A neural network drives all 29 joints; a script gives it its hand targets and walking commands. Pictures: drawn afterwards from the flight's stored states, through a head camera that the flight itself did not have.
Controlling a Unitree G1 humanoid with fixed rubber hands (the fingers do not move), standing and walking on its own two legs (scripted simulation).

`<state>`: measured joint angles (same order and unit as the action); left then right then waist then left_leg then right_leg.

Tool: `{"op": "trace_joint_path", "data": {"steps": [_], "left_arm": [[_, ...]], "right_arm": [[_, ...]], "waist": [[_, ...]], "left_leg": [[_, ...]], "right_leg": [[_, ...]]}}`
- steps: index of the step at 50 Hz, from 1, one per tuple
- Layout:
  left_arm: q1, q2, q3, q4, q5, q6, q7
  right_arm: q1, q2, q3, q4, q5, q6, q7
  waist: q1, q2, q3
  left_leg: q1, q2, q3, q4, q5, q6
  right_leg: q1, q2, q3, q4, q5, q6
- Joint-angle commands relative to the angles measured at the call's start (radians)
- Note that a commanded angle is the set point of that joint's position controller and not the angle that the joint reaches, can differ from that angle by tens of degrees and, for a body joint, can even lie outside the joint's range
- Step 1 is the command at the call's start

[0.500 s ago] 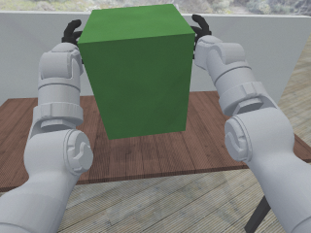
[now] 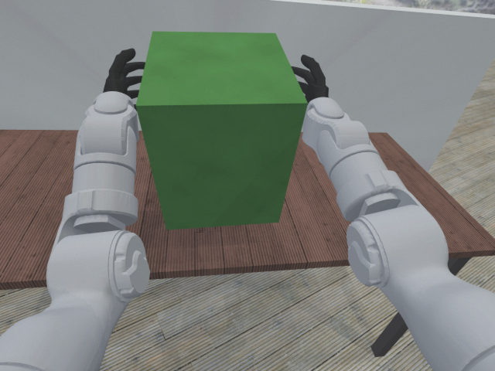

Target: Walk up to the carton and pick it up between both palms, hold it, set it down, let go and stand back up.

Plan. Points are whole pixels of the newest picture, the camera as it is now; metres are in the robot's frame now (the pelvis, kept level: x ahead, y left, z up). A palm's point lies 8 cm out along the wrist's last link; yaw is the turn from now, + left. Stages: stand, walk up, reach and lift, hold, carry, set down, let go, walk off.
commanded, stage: set down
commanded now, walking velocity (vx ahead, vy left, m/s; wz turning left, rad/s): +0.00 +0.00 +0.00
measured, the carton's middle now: (219, 133) +0.42 +0.01 +0.22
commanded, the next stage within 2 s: none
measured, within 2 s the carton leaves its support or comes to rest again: neither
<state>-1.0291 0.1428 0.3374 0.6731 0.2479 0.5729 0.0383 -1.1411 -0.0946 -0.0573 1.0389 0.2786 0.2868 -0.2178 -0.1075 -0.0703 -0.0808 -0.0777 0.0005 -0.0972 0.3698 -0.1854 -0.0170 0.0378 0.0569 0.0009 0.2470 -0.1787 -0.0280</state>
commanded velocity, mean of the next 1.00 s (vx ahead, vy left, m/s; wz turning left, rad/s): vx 0.00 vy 0.00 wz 0.00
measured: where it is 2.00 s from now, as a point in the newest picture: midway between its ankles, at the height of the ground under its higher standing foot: outside the picture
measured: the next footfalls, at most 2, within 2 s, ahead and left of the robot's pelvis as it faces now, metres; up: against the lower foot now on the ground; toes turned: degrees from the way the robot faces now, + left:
none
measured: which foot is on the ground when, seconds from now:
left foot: down 0.00-1.00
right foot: down 0.00-1.00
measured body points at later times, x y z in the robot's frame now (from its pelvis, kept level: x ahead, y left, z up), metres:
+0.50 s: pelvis +0.00 +0.00 +0.00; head -0.06 +0.04 +0.45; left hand +0.43 +0.16 +0.26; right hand +0.42 -0.13 +0.27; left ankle +0.02 +0.13 -0.75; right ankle -0.02 -0.10 -0.75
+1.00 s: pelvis +0.01 +0.00 +0.00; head -0.04 +0.03 +0.45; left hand +0.44 +0.16 +0.24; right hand +0.43 -0.14 +0.24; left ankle +0.02 +0.12 -0.75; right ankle -0.02 -0.10 -0.75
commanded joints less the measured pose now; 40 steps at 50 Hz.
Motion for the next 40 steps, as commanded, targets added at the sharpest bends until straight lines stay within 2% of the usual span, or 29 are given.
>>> {"op": "trace_joint_path", "data": {"steps": [1, 7, 13, 24, 40], "left_arm": [[-0.797, -0.628, -0.274, -0.078, -0.145, -0.073, -0.131], [-0.768, -0.592, -0.191, 0.043, -0.114, -0.099, -0.134], [-0.77, -0.579, -0.161, 0.092, -0.097, -0.134, -0.134], [-0.803, -0.61, -0.203, 0.075, -0.113, -0.182, -0.114], [-0.745, -0.587, -0.15, 0.14, -0.073, -0.213, -0.12]], "right_arm": [[-0.862, 0.504, 0.121, -0.282, 0.029, -0.056, 0.105], [-0.835, 0.495, 0.043, -0.172, -0.044, -0.065, 0.124], [-0.819, 0.486, -0.023, -0.108, -0.1, -0.096, 0.14], [-0.821, 0.498, -0.049, -0.089, -0.126, -0.144, 0.158], [-0.782, 0.52, -0.1, -0.08, -0.206, -0.164, 0.184]], "waist": [[0.008, 0.143, -0.367], [0.025, 0.093, -0.315], [0.028, 0.098, -0.315], [0.035, 0.146, -0.372], [0.057, 0.104, -0.362]], "left_leg": [[0.208, -0.026, 0.07, 0.002, 0.312, -0.032], [0.176, -0.02, 0.084, -0.035, 0.238, -0.014], [0.188, -0.019, 0.097, -0.039, 0.268, -0.021], [0.219, -0.022, 0.106, -0.011, 0.35, -0.047], [0.175, -0.028, 0.124, -0.027, 0.315, -0.036]], "right_leg": [[-0.061, -0.006, -0.05, -0.024, 0.235, 0.075], [-0.072, -0.008, -0.045, -0.038, 0.179, 0.067], [-0.062, -0.009, -0.049, -0.037, 0.196, 0.061], [-0.053, -0.009, -0.059, -0.015, 0.266, 0.062], [-0.021, -0.013, -0.063, 0.009, 0.32, 0.075]]}}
